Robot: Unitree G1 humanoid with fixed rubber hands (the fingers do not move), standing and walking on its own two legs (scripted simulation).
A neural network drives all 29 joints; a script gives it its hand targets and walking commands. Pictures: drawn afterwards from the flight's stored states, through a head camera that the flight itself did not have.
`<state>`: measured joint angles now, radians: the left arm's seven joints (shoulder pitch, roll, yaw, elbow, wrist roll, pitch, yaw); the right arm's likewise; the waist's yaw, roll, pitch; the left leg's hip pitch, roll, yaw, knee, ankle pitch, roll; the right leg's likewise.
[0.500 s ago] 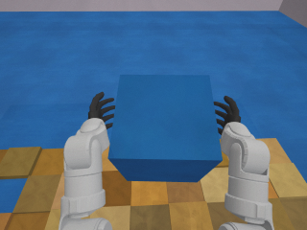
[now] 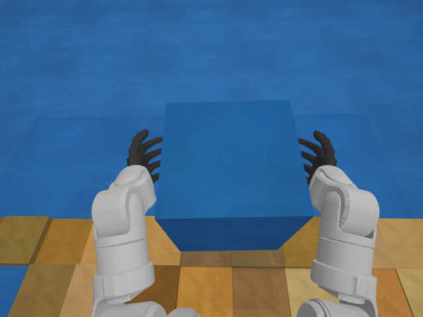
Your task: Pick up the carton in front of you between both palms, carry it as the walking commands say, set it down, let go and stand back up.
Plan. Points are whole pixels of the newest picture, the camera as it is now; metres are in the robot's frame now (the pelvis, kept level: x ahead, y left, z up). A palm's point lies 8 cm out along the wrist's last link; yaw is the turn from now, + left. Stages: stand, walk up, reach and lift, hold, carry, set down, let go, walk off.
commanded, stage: carry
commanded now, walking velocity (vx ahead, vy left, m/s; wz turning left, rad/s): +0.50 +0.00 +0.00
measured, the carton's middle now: (228, 184) +0.36 +0.01 +0.04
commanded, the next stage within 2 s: none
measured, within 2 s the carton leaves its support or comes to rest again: neither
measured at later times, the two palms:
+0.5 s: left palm (171, 79) +0.66 +0.17 +0.06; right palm (292, 87) +0.63 -0.13 +0.06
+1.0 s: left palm (182, 14) +0.96 +0.18 +0.08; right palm (277, 12) +0.98 -0.12 +0.08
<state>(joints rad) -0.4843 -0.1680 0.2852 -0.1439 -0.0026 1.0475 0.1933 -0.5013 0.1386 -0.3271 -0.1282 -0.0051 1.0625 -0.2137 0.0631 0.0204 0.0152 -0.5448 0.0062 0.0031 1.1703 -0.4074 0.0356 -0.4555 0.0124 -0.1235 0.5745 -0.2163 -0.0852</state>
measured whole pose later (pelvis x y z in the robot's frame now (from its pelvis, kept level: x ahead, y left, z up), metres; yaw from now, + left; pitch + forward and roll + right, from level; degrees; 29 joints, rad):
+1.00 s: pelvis +0.65 +0.01 +0.00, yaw +1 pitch +3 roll -2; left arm -0.39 -0.17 0.23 -0.03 0.02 0.95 0.18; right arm -0.37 0.15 -0.31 -0.07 -0.05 0.97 -0.20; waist 0.09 0.03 -0.04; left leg -0.50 0.01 0.01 1.02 -0.38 0.06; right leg -0.37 0.00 -0.19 0.61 0.19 -0.17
